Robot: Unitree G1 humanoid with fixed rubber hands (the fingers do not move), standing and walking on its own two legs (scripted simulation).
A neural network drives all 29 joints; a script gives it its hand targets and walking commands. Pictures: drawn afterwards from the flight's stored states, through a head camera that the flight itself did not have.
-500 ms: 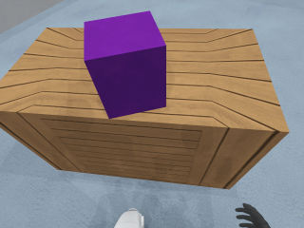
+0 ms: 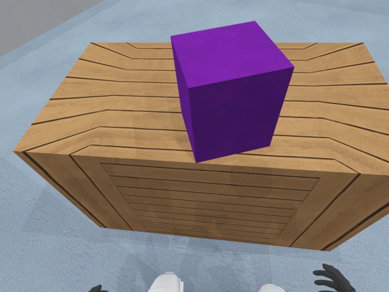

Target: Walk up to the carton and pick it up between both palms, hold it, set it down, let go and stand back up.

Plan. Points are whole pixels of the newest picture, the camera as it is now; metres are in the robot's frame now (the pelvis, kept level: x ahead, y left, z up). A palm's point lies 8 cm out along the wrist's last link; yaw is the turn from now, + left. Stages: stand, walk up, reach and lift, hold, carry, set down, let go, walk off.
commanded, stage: walk up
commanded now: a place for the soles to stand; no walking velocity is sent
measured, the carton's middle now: (224, 95) +0.56 -0.03 +0.07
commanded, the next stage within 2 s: none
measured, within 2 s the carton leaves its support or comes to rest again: neither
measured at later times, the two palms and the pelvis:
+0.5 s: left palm out of the picture +0.11 +0.29 -0.09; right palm out of the picture +0.02 -0.22 -0.08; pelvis -0.01 +0.06 +0.02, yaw -7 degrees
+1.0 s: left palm out of the picture +0.12 +0.30 -0.09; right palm out of the picture +0.05 -0.21 -0.08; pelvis +0.02 +0.06 +0.02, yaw -8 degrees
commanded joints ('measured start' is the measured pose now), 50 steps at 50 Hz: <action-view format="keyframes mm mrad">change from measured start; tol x32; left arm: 1 -28 170 58 -78 -15 15 -18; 50 104 221 70 34 -22 -3 -83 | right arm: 1 137 -138 -49 -55 10 -81 -14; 50 112 -18 -37 -88 -16 -152 -51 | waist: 1 -75 -12 -157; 2 -91 355 -145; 22 31 -276 -122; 50 46 -161 54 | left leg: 1 359 -75 78 -383 142 18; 4 203 263 -466 -563 -44 282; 12 271 242 -242 -452 387 286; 23 -78 -58 15 -38 -219 51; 28 283 -16 -17 -387 229 88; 33 72 103 -185 -545 -106 144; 44 270 12 10 -390 200 99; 46 107 -6 -9 -297 -212 139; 50 -199 -69 84 -148 -62 98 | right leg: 1 -166 40 -42 80 -18 -110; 5 -260 140 133 479 -267 -30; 20 296 165 -5 -230 -10 -103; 22 183 -145 502 -473 -267 -257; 40 93 65 111 -263 197 -103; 44 26 55 124 -320 113 -111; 46 52 48 232 -341 -424 -183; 50 236 -125 438 -447 -277 -301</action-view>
